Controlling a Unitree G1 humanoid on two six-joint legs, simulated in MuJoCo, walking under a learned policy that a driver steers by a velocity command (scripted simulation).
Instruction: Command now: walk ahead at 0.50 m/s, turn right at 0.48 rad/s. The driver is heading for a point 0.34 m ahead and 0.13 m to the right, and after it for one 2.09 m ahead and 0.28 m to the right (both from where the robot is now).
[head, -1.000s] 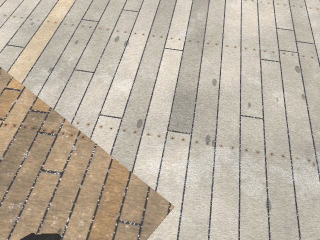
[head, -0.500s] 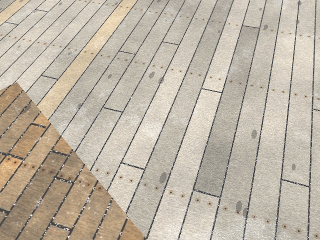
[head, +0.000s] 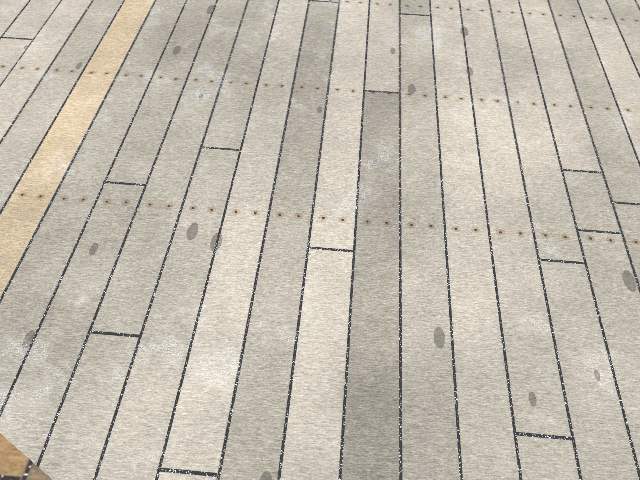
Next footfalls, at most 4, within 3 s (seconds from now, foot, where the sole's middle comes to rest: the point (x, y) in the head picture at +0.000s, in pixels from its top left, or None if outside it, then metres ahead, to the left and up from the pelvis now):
0.28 right None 0.30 -0.17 -0.78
0.72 left None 0.45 0.02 -0.78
1.42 left None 0.40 0.08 -0.78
1.84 right None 0.37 -0.14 -0.78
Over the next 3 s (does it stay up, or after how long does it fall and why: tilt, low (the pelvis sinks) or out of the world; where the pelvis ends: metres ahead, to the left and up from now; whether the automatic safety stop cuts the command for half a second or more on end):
stays up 0.85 -0.03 0.00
